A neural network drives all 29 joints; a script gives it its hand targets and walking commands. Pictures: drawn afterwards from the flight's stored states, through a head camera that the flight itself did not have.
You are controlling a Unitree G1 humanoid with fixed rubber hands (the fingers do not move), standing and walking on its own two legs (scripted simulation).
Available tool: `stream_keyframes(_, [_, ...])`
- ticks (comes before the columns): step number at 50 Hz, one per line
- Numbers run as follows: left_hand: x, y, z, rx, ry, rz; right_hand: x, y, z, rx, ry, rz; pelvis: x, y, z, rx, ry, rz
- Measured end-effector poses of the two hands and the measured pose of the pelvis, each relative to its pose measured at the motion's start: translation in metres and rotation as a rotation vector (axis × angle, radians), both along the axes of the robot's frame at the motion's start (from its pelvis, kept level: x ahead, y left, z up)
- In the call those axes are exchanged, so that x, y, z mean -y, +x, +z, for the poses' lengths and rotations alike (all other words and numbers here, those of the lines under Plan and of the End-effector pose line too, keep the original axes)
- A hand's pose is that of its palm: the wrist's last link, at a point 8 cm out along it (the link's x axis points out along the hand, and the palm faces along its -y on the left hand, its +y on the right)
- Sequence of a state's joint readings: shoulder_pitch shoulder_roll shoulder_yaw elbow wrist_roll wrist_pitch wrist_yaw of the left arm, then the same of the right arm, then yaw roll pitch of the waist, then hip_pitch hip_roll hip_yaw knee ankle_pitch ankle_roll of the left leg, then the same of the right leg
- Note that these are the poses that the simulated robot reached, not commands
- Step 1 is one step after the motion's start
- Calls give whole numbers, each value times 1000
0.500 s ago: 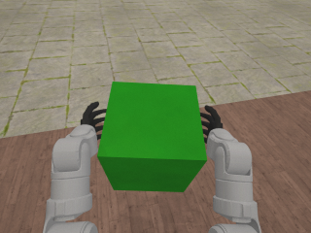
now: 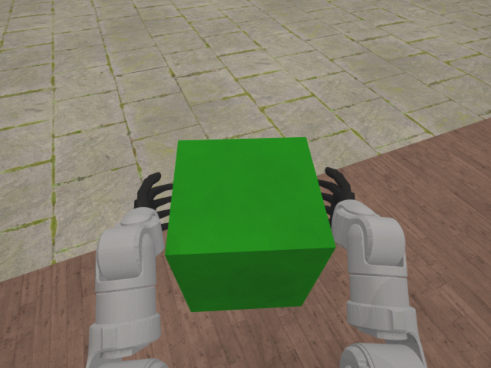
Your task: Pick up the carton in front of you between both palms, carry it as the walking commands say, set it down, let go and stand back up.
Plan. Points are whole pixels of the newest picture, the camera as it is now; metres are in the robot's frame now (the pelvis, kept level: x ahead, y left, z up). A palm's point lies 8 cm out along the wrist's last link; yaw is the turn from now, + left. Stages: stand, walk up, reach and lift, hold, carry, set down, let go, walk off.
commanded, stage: carry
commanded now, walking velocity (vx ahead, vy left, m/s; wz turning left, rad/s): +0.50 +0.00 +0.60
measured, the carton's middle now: (244, 230) +0.35 -0.02 +0.04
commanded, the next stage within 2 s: none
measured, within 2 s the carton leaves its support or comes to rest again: neither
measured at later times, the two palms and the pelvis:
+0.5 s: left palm (106, 149) +0.57 +0.26 +0.05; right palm (238, 124) +0.64 -0.03 +0.05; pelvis +0.29 +0.04 -0.04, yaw +16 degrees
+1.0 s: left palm (91, 81) +0.84 +0.36 +0.07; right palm (196, 60) +0.95 +0.08 +0.07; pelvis +0.59 +0.10 -0.06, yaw +22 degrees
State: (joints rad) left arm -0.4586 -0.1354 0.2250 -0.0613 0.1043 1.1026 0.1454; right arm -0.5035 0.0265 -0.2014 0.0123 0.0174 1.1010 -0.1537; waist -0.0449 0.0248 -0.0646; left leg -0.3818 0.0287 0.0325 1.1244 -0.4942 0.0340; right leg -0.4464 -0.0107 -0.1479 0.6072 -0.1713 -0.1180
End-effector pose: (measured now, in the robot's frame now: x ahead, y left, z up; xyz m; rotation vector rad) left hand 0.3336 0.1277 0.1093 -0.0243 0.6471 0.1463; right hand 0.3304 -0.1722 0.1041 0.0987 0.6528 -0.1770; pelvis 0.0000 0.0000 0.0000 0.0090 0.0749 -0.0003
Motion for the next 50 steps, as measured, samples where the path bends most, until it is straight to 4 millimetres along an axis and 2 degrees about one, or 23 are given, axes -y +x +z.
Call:
stream_keyframes(3, [-16, 14, -8, -41, -5, 75, -16, 35, -8, -42, 20, 55, 6, 27, 6, -2, 9, 29])
stream_keyframes(6, [-33, 34, -4, -21, -11, 140, -35, 73, -6, -24, 28, 110, 10, 55, 9, -7, 14, 59])
stream_keyframes(11, [-62, 80, 6, 39, -17, 211, -67, 138, 5, 35, 29, 177, 9, 108, 7, -17, 12, 114])
stream_keyframes(14, [-80, 111, 5, 48, -21, 239, -87, 177, 4, 43, 21, 208, 2, 148, 1, -17, 5, 149])
stream_keyframes(18, [-107, 158, -10, 43, -31, 266, -116, 232, -8, 39, 1, 241, -14, 206, -17, 0, -4, 193])
stream_keyframes(20, [-120, 186, -23, 47, -34, 260, -128, 259, -17, 44, -10, 240, -26, 237, -33, 20, -13, 200])
stream_keyframes(22, [-129, 212, -39, 30, -44, 250, -137, 283, -30, 29, -36, 241, -33, 259, -42, 22, 9, 234])
stream_keyframes(24, [-134, 230, -53, -17, -50, 249, -142, 300, -43, -17, -49, 245, -40, 277, -42, 23, 11, 265])
stream_keyframes(27, [-142, 252, -63, -68, -66, 273, -150, 324, -56, -71, -41, 248, -51, 304, -35, 20, 1, 295])
stream_keyframes(30, [-156, 276, -62, -58, -73, 307, -166, 356, -55, -63, -31, 269, -60, 331, -29, 12, -9, 314])
stream_keyframes(36, [-188, 329, -48, 13, -69, 366, -204, 430, -35, 6, -24, 328, -71, 397, -21, -8, -23, 350])
stream_keyframes(42, [-209, 402, -28, 87, -50, 387, -229, 511, -16, 82, -26, 367, -83, 480, -28, -17, -15, 377])
stream_keyframes(47, [-222, 476, -28, 108, 0, 387, -242, 589, -25, 112, -19, 397, -98, 558, -55, 3, 0, 394])
stream_keyframes(50, [-232, 504, -39, 46, 11, 408, -255, 623, -39, 54, -25, 430, -102, 589, -58, 9, -9, 392])
